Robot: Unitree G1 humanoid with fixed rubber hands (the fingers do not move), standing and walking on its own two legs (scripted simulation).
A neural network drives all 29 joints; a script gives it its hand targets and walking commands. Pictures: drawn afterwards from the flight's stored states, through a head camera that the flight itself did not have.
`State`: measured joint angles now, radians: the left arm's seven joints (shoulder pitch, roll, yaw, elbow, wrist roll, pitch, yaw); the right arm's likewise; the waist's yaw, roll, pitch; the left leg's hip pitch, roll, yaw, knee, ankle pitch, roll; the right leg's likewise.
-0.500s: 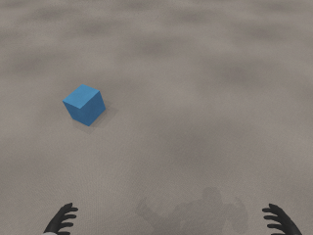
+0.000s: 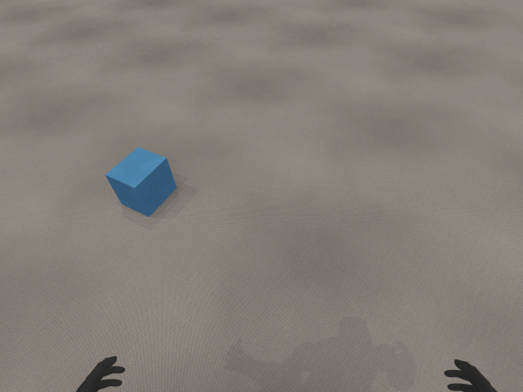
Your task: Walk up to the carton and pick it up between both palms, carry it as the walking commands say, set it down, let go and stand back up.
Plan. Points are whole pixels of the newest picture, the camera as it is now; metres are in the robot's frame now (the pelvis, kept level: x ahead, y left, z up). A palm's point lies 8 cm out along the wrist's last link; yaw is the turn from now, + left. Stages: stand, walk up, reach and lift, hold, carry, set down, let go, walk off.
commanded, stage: walk up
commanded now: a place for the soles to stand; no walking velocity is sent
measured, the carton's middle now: (143, 181) +1.14 +0.67 -0.67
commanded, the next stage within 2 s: none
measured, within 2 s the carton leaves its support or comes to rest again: neither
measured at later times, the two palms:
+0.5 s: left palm out of the picture +0.09 +0.47 -0.10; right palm (386, 302) +0.28 -0.18 -0.07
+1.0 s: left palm out of the picture +0.13 +0.51 -0.07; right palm (282, 179) +0.58 -0.01 -0.08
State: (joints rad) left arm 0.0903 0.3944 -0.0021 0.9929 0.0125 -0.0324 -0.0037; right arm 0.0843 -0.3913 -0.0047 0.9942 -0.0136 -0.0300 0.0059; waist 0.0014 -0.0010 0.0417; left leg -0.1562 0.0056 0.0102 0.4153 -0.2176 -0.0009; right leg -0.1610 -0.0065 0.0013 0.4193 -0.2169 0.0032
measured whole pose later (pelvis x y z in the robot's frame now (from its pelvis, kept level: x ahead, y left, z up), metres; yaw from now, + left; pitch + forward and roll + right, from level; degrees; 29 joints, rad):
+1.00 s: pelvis +0.29 +0.18 -0.01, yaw +30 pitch +0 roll -1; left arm 0.41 0.52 0.09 0.74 0.02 -0.12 -0.05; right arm 0.21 -0.47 -0.06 0.72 -0.01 -0.06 0.11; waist 0.08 0.03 0.04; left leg -0.51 0.07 0.02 0.69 -0.21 0.02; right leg -0.15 -0.09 -0.19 0.49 -0.32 0.00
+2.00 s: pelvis +0.61 +0.37 -0.02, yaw +31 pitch -2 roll +1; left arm 0.29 0.47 0.06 0.76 0.02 -0.06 -0.08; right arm 0.36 -0.51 -0.08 0.73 -0.01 -0.11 0.03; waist -0.04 -0.05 0.05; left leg -0.26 0.05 0.11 0.59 -0.30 0.02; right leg -0.50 -0.10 -0.02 0.81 -0.32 -0.02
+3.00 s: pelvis +0.73 +0.42 +0.00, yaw +32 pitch -1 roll +0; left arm 0.04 0.43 0.03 1.03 0.03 0.01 -0.03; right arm 0.06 -0.42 -0.03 1.07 0.00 -0.05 -0.01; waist 0.00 -0.01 0.04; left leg -0.20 0.03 0.06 0.40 -0.18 0.01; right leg -0.20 -0.03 -0.03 0.50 -0.34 0.00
